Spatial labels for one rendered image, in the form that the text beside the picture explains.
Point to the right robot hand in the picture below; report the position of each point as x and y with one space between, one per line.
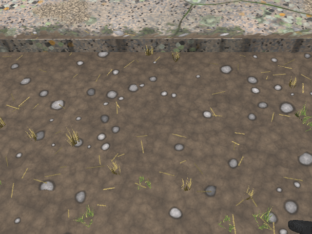
300 226

